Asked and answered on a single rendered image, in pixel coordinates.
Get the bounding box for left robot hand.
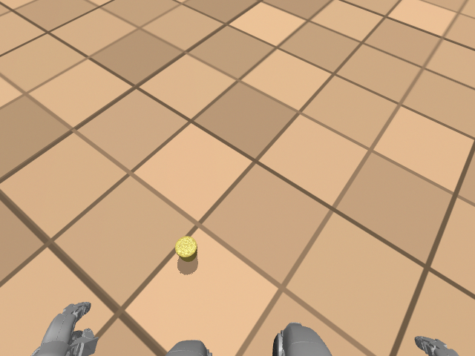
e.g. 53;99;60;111
41;302;99;356

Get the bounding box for right robot hand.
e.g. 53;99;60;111
415;336;459;356

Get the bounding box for left robot arm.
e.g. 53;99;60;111
31;340;71;356

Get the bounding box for cup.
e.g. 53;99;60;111
175;236;197;262

